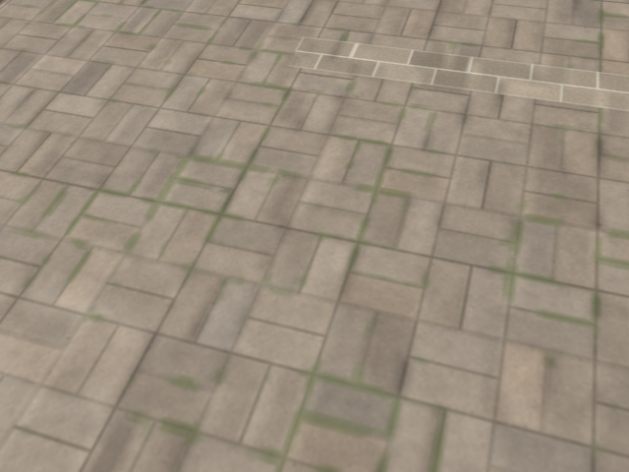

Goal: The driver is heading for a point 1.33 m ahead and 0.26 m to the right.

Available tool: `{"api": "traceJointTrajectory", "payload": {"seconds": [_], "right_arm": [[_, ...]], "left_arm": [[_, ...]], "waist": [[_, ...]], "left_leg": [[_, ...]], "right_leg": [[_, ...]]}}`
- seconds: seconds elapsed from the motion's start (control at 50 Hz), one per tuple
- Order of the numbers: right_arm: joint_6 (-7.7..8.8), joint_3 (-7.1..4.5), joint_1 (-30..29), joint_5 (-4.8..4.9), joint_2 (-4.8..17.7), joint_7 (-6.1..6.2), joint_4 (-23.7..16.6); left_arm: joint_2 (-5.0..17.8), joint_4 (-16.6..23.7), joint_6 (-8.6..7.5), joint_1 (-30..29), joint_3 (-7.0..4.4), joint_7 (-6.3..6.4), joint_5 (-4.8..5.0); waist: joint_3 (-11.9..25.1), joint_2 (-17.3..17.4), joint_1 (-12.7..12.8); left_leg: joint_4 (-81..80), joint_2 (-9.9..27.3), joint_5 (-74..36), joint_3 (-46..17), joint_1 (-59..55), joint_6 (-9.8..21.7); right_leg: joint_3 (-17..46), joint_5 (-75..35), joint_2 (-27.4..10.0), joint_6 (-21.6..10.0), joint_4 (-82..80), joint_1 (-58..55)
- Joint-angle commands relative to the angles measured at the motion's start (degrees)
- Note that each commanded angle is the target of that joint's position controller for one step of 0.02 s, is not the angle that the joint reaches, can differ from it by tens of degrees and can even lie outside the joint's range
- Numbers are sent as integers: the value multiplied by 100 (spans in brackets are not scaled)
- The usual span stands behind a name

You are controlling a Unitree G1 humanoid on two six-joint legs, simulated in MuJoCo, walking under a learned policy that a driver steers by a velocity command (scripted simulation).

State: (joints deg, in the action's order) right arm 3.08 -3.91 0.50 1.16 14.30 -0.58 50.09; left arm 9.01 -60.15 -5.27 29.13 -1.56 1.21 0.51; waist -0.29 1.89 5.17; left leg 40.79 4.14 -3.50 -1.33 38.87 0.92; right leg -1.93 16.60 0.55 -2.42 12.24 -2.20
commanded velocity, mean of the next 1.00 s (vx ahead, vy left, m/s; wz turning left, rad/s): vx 0.49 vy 0.00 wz -0.27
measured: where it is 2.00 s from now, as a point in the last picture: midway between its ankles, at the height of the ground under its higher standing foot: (470, 248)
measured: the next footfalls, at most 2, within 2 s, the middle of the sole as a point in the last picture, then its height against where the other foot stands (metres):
left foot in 0.18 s outside the picture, level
right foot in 0.72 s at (426, 431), level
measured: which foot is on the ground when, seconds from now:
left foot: up 0.00-0.16, down 0.18-0.74, up 0.76-1.00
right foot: down 0.00-0.20, up 0.22-0.70, down 0.72-1.00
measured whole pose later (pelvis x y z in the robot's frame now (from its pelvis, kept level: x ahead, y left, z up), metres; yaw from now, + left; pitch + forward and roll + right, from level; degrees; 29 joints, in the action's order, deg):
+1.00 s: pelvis +0.57 -0.04 +0.00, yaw -19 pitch +2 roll +0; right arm 5.9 -3.2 3.7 -0.8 16.9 0.3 45.5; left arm 14.9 -43.8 -3.7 18.0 -3.9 -0.3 0.7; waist -1.8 1.6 2.2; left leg 48.7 6.3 7.1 -5.3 38.7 -2.5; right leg 4.6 9.7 6.4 -5.8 19.0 11.0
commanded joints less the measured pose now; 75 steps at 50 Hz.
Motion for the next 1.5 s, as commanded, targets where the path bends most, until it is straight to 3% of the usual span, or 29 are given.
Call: {"api": "traceJointTrajectory", "payload": {"seconds": [0.02,0.1,0.14,0.16,0.18,0.2,0.22,0.24,0.28,0.38,0.52,0.6,0.68,0.72,0.74,0.76,0.78,0.8,0.82,0.86,0.96,1.1,1.2,1.22,1.24,1.26,1.3,1.38,1.5], "right_arm": [[169,48,-1163,41,122,-66,-644],[253,52,-1385,74,239,-197,-838],[276,-69,-781,65,473,-221,-746],[273,-194,289,66,687,-218,-409],[248,-322,1571,60,1006,-172,-78],[243,-422,2361,-93,1612,-166,93],[211,-285,2455,-105,1158,-156,187],[239,-172,1699,-55,826,-161,116],[312,-46,796,-68,410,-178,-36],[408,-27,945,-143,447,-78,274],[408,-42,1468,-120,774,96,475],[277,-62,1931,-68,846,111,641],[60,-151,1738,-64,1168,179,482],[-25,-113,1630,-88,1137,249,332],[98,69,2082,-221,575,192,69],[377,182,2063,-176,401,75,-55],[572,32,1379,46,900,-11,-222],[651,47,1058,119,906,-22,-341],[649,31,997,30,857,18,-316],[477,-54,1143,-88,880,56,-326],[293,-13,535,-225,603,117,-690],[404,5,-467,-78,675,-13,-1145],[574,-196,775,-177,1098,-53,-901],[574,-264,1668,-244,1403,-19,-826],[485,-393,2183,-244,1790,-73,-516],[467,-266,2086,-61,1215,-111,-609],[388,-132,1526,-118,844,-89,-738],[385,-47,1372,-145,664,-67,-629],[305,-131,1674,-24,1062,1,-441]], "left_arm": [[1018,119,-35,258,-180,50,34],[1105,-18,67,345,-259,9,105],[1246,20,116,155,-320,24,99],[1273,87,159,-13,-326,19,43],[1245,265,154,-280,-301,-2,-23],[430,414,18,372,-77,-116,-37],[727,267,-198,280,-156,-174,136],[1155,499,-265,-398,-303,-165,292],[1101,646,-228,-997,-343,-46,149],[757,777,76,-959,-376,19,118],[706,1372,27,-2419,-266,-160,67],[716,1755,44,-3035,-192,-326,81],[1053,2009,70,-2738,-310,-496,81],[1644,1668,108,-1037,-632,-434,112],[2335,1607,143,-413,-816,-320,63],[2216,1725,108,-453,-720,-328,63],[1795,1734,92,-524,-600,-313,-8],[1560,1795,69,-883,-536,-290,4],[1410,1908,59,-1307,-479,-295,9],[1227,2081,53,-1707,-399,-276,-58],[1574,2081,47,-1375,-494,-103,29],[1563,1967,155,-825,-506,-42,97],[1225,2058,231,-927,-388,-4,19],[954,2159,215,-848,-267,-13,-83],[710,2199,154,111,-201,-27,129],[1291,2039,137,-1,-277,-7,184],[1493,2231,139,-1117,-329,-7,80],[1128,2367,114,-1269,-285,-87,24],[841,2674,60,-2188,-125,-144,-4]], "waist": [[-722,-782,47],[-820,-984,7],[-326,-1150,-431],[295,-1169,-972],[1137,-915,-1528],[2366,718,-1225],[2712,965,-1312],[1424,848,-1163],[388,-95,-747],[-100,217,-343],[-404,33,-750],[-572,-45,-965],[-66,288,-573],[861,154,298],[1657,-1107,132],[2399,-1416,-39],[1915,-1018,184],[1222,-658,53],[747,-111,-232],[421,-190,-602],[117,-387,-539],[51,-742,-149],[687,-892,-795],[1488,-251,-1113],[1959,1918,-687],[1525,1172,-867],[466,115,-921],[194,393,-574],[19,245,-808]], "left_leg": [[-561,-213,-207,309,102,-15],[-1040,-292,558,410,-14,253],[-1112,-596,934,661,-1142,485],[-1175,-748,856,738,-2458,697],[-902,-135,638,0,-4526,1019],[-1300,1619,1719,-3011,-6914,2027],[-2333,1886,2368,-4369,-6841,2103],[-2498,1644,2217,-3334,-5846,1767],[-2804,1173,1103,-1876,-3902,1439],[-3448,800,478,-602,-2604,1315],[-3614,677,119,402,-3041,952],[-3279,1019,-301,627,-4146,885],[-1902,1164,-3178,975,-4714,646],[510,826,-3327,1221,-3693,325],[2792,123,-177,1207,-1339,-33],[4021,-806,3572,23,111,-131],[4216,-407,3256,-538,740,47],[3869,-141,2775,-450,811,154],[3313,89,2453,-389,497,132],[2643,311,2196,-381,-268,12],[907,119,990,-162,-315,-424],[-1138,-350,-90,-274,-941,-317],[-1561,-181,541,-257,-2742,248],[-1423,776,639,-1261,-4200,626],[-2044,1833,1885,-4001,-5805,1590],[-2337,1825,3139,-4378,-5659,1486],[-2460,1369,2455,-2830,-4299,1133],[-2871,866,824,-1647,-3255,1192],[-3194,722,111,-711,-3113,1148]], "right_leg": [[666,-1898,-1231,-588,-468,337],[609,-2720,-1503,-637,-78,-357],[489,-4750,-1566,-544,697,-411],[262,-5554,-1372,-449,1775,-159],[183,-4709,-1147,-282,3290,1126],[216,-634,-81,101,5770,3487],[1207,1489,171,-28,6592,4067],[1012,1200,-198,-121,6795,4607],[681,251,-741,-129,6166,4147],[602,-509,-1055,61,5144,3695],[371,-2518,-705,37,2823,3954],[221,-2128,-589,-117,2312,4397],[-363,-841,-86,-435,2265,3532],[-158,-1073,176,-825,1889,1023],[2400,-916,-1288,-1677,1841,-1330],[5126,-368,-2159,-2388,687,-2338],[4436,-384,-1916,-1982,535,-2105],[3517,-806,-1686,-1738,532,-1279],[2851,-1404,-1441,-1578,441,-285],[2274,-2012,-1122,-1454,177,885],[1625,-2360,-747,-1369,-17,1640],[2028,-1226,-722,-946,513,1329],[2175,-1973,-523,-586,2080,1032],[1674,-1022,-137,-353,3680,1780],[1125,1606,601,30,5425,3849],[1407,1625,240,73,6111,4571],[1101,699,-142,85,6112,4604],[753,223,-569,105,5126,4051],[385,-1142,-625,251,3161,3909]]}}
Keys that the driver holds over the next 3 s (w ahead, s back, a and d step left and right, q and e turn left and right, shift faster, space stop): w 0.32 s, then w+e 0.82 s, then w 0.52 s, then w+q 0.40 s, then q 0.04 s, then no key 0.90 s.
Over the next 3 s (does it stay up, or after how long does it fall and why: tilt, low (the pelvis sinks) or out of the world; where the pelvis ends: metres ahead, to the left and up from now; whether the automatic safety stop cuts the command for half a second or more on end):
stays up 1.29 -0.33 -0.01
